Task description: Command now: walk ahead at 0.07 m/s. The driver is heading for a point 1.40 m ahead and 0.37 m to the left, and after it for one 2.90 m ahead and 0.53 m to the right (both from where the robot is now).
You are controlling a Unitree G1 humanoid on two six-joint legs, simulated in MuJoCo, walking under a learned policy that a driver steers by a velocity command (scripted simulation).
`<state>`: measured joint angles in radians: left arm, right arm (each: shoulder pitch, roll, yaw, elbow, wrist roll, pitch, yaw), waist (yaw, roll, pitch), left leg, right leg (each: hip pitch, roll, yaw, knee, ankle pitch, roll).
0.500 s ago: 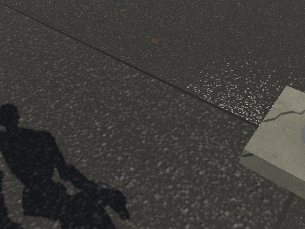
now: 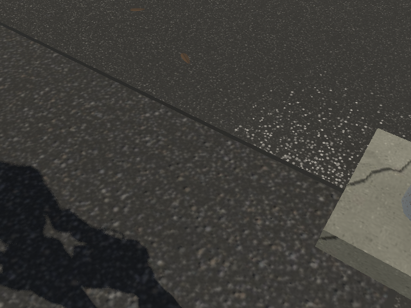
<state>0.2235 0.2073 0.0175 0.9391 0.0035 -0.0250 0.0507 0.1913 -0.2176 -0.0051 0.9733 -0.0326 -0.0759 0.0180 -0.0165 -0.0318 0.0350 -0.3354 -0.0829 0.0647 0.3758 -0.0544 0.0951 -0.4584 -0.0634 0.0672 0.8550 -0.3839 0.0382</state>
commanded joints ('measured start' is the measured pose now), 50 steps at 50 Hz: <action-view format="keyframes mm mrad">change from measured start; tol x32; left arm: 1 172 60 16 21 4 38 7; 50 -330 108 42 -168 -31 -93 -98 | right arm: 1 -68 -150 -31 -67 17 5 -22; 50 307 -163 -58 80 42 -3 -33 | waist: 1 57 142 -117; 50 6 134 36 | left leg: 1 -128 263 -223 -196 -275 146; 23 -237 104 -50 352 -329 28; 27 188 58 -2 125 -215 27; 30 544 468 -742 -187 -290 229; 50 468 334 -114 -112 534 57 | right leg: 1 266 13 -39 -137 103 -8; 24 309 -259 345 -622 -116 -272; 32 -444 1 20 403 22 -121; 50 -87 56 -130 -330 354 -142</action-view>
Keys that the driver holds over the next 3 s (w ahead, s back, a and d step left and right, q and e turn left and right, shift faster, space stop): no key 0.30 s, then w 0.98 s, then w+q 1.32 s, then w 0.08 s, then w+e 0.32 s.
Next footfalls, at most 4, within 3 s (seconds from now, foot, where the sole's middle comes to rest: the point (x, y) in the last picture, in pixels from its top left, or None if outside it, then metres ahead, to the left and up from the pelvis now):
0.10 right None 0.09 -0.14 -0.77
1.06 right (248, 293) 0.53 -0.12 -0.77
1.62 left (170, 215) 0.82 0.14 -0.77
2.14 right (195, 145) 1.15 0.05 -0.77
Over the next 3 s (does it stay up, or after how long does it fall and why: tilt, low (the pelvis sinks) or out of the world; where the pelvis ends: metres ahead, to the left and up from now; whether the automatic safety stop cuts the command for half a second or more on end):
stays up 1.29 0.39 0.01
